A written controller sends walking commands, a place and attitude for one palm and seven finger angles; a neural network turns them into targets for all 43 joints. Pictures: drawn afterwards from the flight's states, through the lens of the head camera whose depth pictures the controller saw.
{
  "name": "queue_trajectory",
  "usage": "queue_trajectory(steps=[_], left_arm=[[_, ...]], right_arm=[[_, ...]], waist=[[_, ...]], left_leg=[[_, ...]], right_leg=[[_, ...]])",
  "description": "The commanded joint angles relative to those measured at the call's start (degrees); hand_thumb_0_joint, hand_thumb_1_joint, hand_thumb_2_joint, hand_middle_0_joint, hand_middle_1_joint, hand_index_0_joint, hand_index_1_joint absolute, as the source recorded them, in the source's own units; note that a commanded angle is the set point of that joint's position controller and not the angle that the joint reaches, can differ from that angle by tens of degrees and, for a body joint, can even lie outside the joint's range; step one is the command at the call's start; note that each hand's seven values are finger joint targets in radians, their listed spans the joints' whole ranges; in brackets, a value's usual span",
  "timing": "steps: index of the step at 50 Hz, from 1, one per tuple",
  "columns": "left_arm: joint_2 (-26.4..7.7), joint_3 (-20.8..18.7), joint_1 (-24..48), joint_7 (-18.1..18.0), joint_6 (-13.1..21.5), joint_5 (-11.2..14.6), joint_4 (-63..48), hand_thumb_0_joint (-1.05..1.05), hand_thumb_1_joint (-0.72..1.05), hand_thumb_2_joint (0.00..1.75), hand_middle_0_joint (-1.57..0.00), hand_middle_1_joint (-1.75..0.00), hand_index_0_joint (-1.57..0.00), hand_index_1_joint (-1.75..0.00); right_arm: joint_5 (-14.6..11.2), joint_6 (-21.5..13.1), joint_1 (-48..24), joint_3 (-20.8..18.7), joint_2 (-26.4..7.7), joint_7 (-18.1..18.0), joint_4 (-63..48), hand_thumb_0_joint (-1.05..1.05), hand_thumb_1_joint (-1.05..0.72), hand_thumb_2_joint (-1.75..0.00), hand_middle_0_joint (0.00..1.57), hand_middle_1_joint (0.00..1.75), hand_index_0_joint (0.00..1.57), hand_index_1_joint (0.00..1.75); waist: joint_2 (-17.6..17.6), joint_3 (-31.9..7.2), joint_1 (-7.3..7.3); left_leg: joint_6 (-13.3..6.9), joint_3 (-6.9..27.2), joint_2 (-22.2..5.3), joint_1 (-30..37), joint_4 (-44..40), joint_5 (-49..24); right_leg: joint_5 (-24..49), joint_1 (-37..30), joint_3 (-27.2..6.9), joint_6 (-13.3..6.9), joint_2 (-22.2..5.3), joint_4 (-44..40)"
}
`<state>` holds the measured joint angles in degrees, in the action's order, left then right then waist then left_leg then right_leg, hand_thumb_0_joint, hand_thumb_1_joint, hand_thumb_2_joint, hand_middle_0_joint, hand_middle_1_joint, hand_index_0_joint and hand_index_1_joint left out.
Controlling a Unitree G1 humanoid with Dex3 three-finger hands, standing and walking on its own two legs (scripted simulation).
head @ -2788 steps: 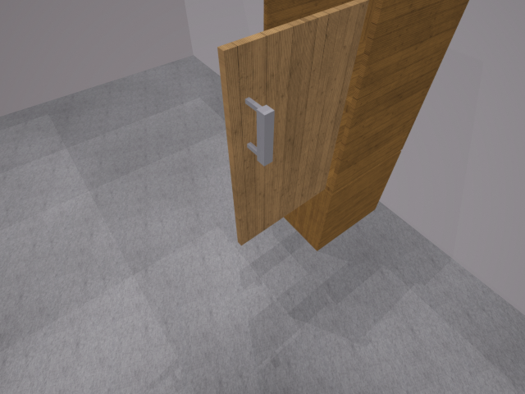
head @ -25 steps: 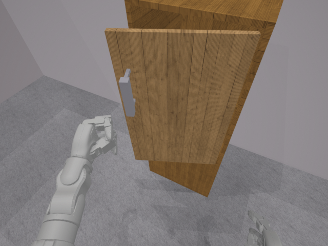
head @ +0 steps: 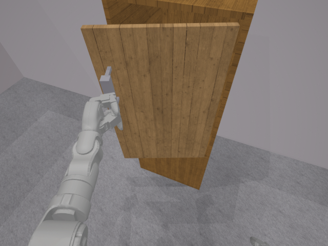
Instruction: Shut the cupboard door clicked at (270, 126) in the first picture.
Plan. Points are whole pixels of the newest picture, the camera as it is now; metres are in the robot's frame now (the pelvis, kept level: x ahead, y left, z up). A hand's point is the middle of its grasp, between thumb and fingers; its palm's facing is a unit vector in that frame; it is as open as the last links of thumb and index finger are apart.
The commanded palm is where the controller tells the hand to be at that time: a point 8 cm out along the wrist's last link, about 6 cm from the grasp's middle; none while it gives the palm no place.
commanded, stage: bring the fist close to the handle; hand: left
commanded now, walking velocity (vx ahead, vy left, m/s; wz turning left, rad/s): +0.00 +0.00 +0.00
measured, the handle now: (112, 91) +0.50 +0.15 +0.10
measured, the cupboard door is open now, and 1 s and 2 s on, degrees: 23 13 0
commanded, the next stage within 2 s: push the door shut along its arc in 0.20 s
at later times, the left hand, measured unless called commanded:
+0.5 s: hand (116, 113) +0.41 +0.12 +0.11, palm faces -0.04 -1.00 -0.04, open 3.1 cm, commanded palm +0.39 +0.17 +0.11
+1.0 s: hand (123, 95) +0.48 +0.11 +0.11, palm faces -0.17 -0.98 -0.02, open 3.1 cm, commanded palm +0.47 +0.16 +0.11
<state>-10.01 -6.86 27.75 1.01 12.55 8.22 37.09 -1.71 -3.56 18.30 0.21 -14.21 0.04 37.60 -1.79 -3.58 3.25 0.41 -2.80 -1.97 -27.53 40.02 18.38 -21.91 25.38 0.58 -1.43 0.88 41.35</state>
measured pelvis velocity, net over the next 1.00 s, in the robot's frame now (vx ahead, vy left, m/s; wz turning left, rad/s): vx -0.02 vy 0.01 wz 0.01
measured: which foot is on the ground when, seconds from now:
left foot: down 0.00-1.00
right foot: down 0.00-1.00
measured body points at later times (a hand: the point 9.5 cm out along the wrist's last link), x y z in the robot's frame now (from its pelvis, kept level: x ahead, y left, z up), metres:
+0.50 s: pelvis -0.01 +0.00 +0.00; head +0.02 -0.01 +0.45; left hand +0.41 +0.18 +0.11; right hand +0.11 -0.25 -0.11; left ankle +0.02 +0.13 -0.72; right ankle -0.01 -0.10 -0.72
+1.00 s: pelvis -0.02 +0.01 -0.02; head +0.06 +0.01 +0.43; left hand +0.48 +0.17 +0.11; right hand -0.01 -0.26 -0.13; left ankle +0.02 +0.13 -0.72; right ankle -0.01 -0.10 -0.72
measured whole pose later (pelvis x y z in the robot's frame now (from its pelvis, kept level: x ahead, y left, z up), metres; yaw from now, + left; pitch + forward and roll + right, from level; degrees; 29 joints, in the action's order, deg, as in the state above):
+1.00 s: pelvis -0.02 +0.01 -0.02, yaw +1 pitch +13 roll -1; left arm -19.9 -11.3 55.6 12.6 17.6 7.8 67.4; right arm -1.0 -3.4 23.0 0.0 -16.0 -0.6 40.3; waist -1.6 -3.5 8.8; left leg -0.6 -1.7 -1.8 -40.4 46.8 19.1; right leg -22.1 37.0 1.5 -0.7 0.6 46.3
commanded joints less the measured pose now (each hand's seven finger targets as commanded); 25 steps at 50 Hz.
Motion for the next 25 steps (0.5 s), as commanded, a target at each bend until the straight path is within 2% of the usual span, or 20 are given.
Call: queue_trajectory(steps=[1, 3, 4, 6, 7, 9, 10, 12, 14, 15, 16, 19, 20, 22, 23, 25], left_arm=[[-9.5, -3.6, 20.3, 0.7, 5.1, 0.7, -14.1, 0.00, 0.90, 0.90, -1.30, -1.50, -1.30, -1.50], [-9.2, -3.0, 21.2, 1.0, 5.4, 0.8, -15.4, 0.00, 0.90, 0.90, -1.30, -1.50, -1.30, -1.50], [-9.1, -2.8, 21.2, 1.2, 5.5, 0.9, -15.4, 0.00, 0.90, 0.90, -1.30, -1.50, -1.30, -1.50], [-6.8, -0.8, 22.2, 1.5, 5.5, 1.3, -15.6, 0.00, 0.90, 0.90, -1.30, -1.50, -1.30, -1.50], [-8.4, -2.2, 21.9, 1.3, 5.2, 1.4, -13.9, 0.00, 0.90, 0.90, -1.30, -1.50, -1.30, -1.50], [-8.9, -2.1, 23.7, 1.5, 5.1, 1.3, -12.9, 0.00, 0.90, 0.90, -1.30, -1.50, -1.30, -1.50], [-7.7, -1.1, 24.4, 1.6, 5.0, 1.4, -12.4, 0.00, 0.90, 0.90, -1.30, -1.50, -1.30, -1.50], [-9.3, -2.2, 26.1, 1.4, 5.1, 1.1, -11.1, 0.00, 0.90, 0.90, -1.30, -1.50, -1.30, -1.50], [-10.0, -3.2, 25.9, 1.3, 5.4, 1.3, -10.7, 0.00, 0.90, 0.90, -1.30, -1.50, -1.30, -1.50], [-8.8, -2.3, 26.0, 1.5, 5.5, 1.4, -10.5, 0.00, 0.90, 0.90, -1.30, -1.50, -1.30, -1.50], [-9.6, -2.8, 25.6, 1.8, 5.7, 1.2, -10.2, 0.00, 0.90, 0.90, -1.30, -1.50, -1.30, -1.50], [-10.4, -2.6, 29.4, 3.0, 5.9, 0.9, -7.7, 0.00, 0.90, 0.90, -1.30, -1.50, -1.30, -1.50], [-10.9, -2.7, 31.1, 3.4, 5.9, 1.0, -6.2, 0.00, 0.90, 0.90, -1.30, -1.50, -1.30, -1.50], [-11.9, -3.2, 33.0, 4.1, 6.1, 0.9, -4.6, 0.00, 0.90, 0.90, -1.30, -1.50, -1.30, -1.50], [-9.6, -1.2, 34.4, 4.8, 6.1, 1.2, -3.6, 0.00, 0.90, 0.90, -1.30, -1.50, -1.30, -1.50], [-10.5, -2.2, 36.3, 5.6, 6.2, 1.6, -1.1, 0.00, 0.90, 0.90, -1.30, -1.50, -1.30, -1.50]], right_arm=[[-0.4, -2.1, -2.3, -2.7, -6.9, -0.5, -7.9, 0.00, -0.90, -0.90, 0.20, 0.30, 0.20, 0.30], [-0.5, -2.1, -2.4, -2.7, -6.7, -0.7, -7.8, 0.00, -0.90, -0.90, 0.20, 0.30, 0.20, 0.30], [-0.5, -2.0, -2.3, -2.8, -6.7, -0.7, -7.8, 0.00, -0.90, -0.90, 0.20, 0.30, 0.20, 0.30], [-0.7, -2.2, -2.8, -2.7, -6.6, -0.8, -7.8, 0.00, -0.90, -0.90, 0.20, 0.30, 0.20, 0.30], [-0.6, -2.1, -2.4, -2.8, -6.9, -1.1, -7.4, 0.00, -0.90, -0.90, 0.20, 0.30, 0.20, 0.30], [-0.8, -2.0, -2.7, -2.6, -7.0, -1.2, -7.1, 0.00, -0.90, -0.90, 0.20, 0.30, 0.20, 0.30], [-0.8, -2.1, -3.0, -2.6, -6.8, -1.3, -7.2, 0.00, -0.90, -0.90, 0.20, 0.30, 0.20, 0.30], [-0.8, -1.9, -2.6, -2.5, -7.1, -1.5, -6.8, 0.00, -0.90, -0.90, 0.20, 0.30, 0.20, 0.30], [-0.8, -1.9, -2.9, -2.4, -6.9, -1.4, -7.1, 0.00, -0.90, -0.90, 0.20, 0.30, 0.20, 0.30], [-0.6, -2.0, -2.9, -2.3, -6.7, -1.3, -7.2, 0.00, -0.90, -0.90, 0.20, 0.30, 0.20, 0.30], [-0.7, -2.1, -2.7, -2.4, -6.9, -1.3, -7.2, 0.00, -0.90, -0.90, 0.20, 0.30, 0.20, 0.30], [-0.8, -1.7, -2.4, -2.2, -7.1, -1.3, -6.9, 0.00, -0.90, -0.90, 0.20, 0.30, 0.20, 0.30], [-0.8, -1.6, -2.2, -2.2, -7.2, -1.4, -6.6, 0.00, -0.90, -0.90, 0.20, 0.30, 0.20, 0.30], [-0.7, -1.3, -1.6, -2.2, -7.5, -1.6, -6.5, 0.00, -0.90, -0.90, 0.20, 0.30, 0.20, 0.30], [-0.9, -1.4, -1.8, -2.1, -7.2, -1.5, -6.6, 0.00, -0.90, -0.90, 0.20, 0.30, 0.20, 0.30], [-0.9, -1.5, -0.9, -2.2, -7.4, -1.5, -6.0, 0.00, -0.90, -0.90, 0.20, 0.30, 0.20, 0.30]], waist=[[4.3, -17.8, -1.22], [2.8, -17.9, -0.96], [3.4, -17.7, -0.89], [2.0, -16.5, -0.31], [4.3, -15.4, -0.25], [4.7, -14.6, 0.24], [4.1, -14.3, 0.42], [3.7, -14.2, 0.50], [3.3, -16.2, -0.30], [3.4, -16.6, -0.20], [4.1, -17.4, -0.23], [3.1, -16.0, 0.65], [4.2, -15.8, 1.14], [3.1, -16.4, 1.14], [2.4, -16.5, 1.71], [3.4, -17.2, 1.94]], left_leg=[[-2.1, 0.2, 2.3, 10.1, -3.3, -13.1], [-2.2, 0.3, 2.3, 10.7, -3.3, -12.7], [-2.2, 0.3, 2.3, 10.9, -3.3, -12.5], [-2.2, 0.2, 2.4, 11.3, -3.3, -10.8], [-2.4, 0.5, 2.4, 10.5, -3.3, -9.8], [-2.4, 0.5, 2.4, 10.0, -3.7, -8.0], [-2.4, 0.4, 2.5, 9.9, -3.6, -7.2], [-2.4, 0.7, 2.4, 10.2, -3.5, -7.2], [-2.4, 0.7, 2.6, 10.2, -3.4, -7.9], [-2.4, 0.8, 2.6, 10.4, -3.4, -8.4], [-2.3, 0.9, 2.6, 10.5, -3.2, -9.0], [-2.3, 1.1, 2.5, 10.0, -2.9, -8.7], [-2.4, 1.2, 2.5, 9.7, -2.8, -8.2], [-2.3, 1.4, 2.6, 9.9, -2.5, -8.8], [-2.3, 1.4, 2.6, 10.3, -2.3, -9.1], [-2.2, 1.8, 2.5, 10.4, -1.8, -10.0]], right_leg=[[22.8, -5.8, -0.4, 1.3, 0.3, -6.4], [22.5, -5.6, -0.4, 1.3, 0.3, -6.6], [22.1, -5.3, -0.4, 1.3, 0.4, -6.7], [19.9, -3.6, -0.3, 1.3, 0.5, -7.3], [18.8, -3.7, -0.4, 1.5, 0.5, -7.8], [16.4, -2.8, -0.7, 1.6, 0.3, -8.5], [15.5, -2.3, -0.9, 1.6, 0.3, -8.7], [15.1, -2.1, -0.7, 1.5, 0.3, -8.6], [16.0, -3.1, -1.0, 1.4, 0.2, -8.0], [17.0, -3.4, -0.8, 1.4, 0.2, -7.7], [17.7, -3.6, -0.6, 1.3, 0.2, -7.3], [17.9, -2.0, -0.6, 1.3, 0.3, -6.9], [17.4, -1.8, -0.7, 1.4, 0.3, -7.1], [17.8, -1.7, -0.7, 1.2, 0.3, -6.7], [18.3, -0.9, -0.6, 1.1, 0.3, -6.5], [19.2, -0.4, -0.3, 1.0, 0.5, -5.9]])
